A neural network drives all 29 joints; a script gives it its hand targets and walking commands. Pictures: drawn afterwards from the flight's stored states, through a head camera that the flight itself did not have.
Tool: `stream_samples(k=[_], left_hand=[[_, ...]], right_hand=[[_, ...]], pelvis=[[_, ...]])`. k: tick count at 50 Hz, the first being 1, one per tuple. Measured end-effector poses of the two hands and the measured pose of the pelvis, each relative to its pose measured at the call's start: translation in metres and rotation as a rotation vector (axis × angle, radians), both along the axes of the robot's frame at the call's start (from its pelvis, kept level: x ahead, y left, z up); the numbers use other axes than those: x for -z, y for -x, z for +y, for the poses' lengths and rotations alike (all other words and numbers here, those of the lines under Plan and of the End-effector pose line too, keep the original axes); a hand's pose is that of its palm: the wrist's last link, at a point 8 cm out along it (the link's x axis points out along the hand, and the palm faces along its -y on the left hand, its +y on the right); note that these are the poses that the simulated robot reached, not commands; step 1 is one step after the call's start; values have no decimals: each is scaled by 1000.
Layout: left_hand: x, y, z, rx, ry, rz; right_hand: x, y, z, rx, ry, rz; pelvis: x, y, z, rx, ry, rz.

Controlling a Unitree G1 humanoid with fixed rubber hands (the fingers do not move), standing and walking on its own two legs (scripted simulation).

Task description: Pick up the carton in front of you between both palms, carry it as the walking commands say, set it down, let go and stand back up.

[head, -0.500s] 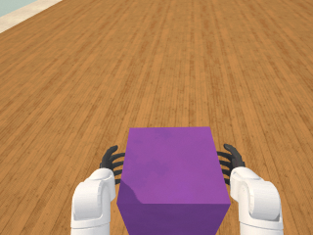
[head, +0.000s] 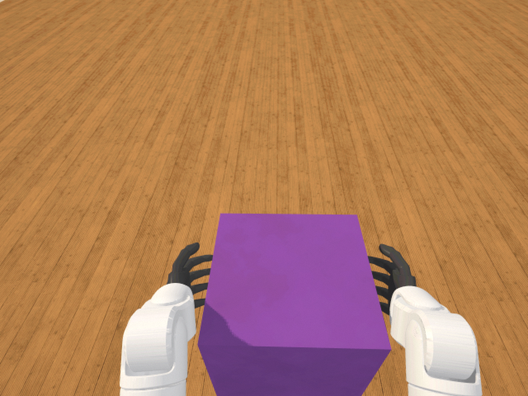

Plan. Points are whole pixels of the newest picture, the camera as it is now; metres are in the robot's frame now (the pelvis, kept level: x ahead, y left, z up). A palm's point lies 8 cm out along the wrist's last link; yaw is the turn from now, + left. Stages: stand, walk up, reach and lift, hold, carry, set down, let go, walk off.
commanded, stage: carry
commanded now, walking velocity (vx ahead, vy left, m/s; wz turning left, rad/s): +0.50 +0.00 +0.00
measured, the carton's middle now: (286, 314) +0.27 -0.01 -0.02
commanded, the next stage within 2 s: hold in 1.98 s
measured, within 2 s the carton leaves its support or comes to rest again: neither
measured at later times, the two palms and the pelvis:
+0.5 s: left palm (211, 168) +0.52 +0.13 +0.08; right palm (366, 167) +0.53 -0.17 +0.07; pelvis +0.25 -0.03 -0.01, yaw +2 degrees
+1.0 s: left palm (206, 152) +0.58 +0.15 +0.07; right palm (350, 150) +0.59 -0.15 +0.07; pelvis +0.32 -0.01 -0.02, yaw +2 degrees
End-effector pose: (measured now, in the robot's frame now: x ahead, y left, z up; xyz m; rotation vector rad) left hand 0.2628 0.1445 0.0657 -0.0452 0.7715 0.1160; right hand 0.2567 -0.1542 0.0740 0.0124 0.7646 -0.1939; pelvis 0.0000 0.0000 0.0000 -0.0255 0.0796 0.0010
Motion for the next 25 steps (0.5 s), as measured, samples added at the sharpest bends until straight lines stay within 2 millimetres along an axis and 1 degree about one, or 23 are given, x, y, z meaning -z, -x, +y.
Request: stream_samples(k=[3, 6, 8, 10, 12, 15, 18, 21, 25], left_hand=[[-10, -39, -1, -14, -3, -48], [-17, -82, -6, -34, -6, -92], [-17, -111, -11, -45, -12, -113], [-13, -141, -18, -60, -20, -129], [-8, -167, -23, -60, -49, -104], [-1, -191, -25, -69, -59, -32], [2, -209, -23, -79, -55, 10], [-1, -228, -20, -78, -51, -3], [-10, -255, -14, -67, -35, -62]], right_hand=[[-9, -43, -1, -11, -6, -48], [-14, -90, -6, -28, -13, -92], [-12, -123, -11, -37, -22, -114], [-5, -156, -18, -49, -34, -129], [5, -185, -23, -49, -57, -106], [17, -211, -24, -46, -81, -33], [20, -230, -23, -54, -78, 8], [15, -249, -20, -57, -71, -5], [1, -273, -14, -51, -47, -64]], pelvis=[[1, -40, -4, -3, -2, -3], [6, -84, -12, -4, -8, -12], [14, -114, -20, -9, -14, -22], [25, -146, -29, -27, -25, -37], [28, -166, -33, -32, -8, -34], [21, -187, -36, -46, -18, -27], [12, -207, -37, -48, -30, -20], [9, -225, -35, -44, -30, -22], [12, -254, -27, -32, -17, -38]])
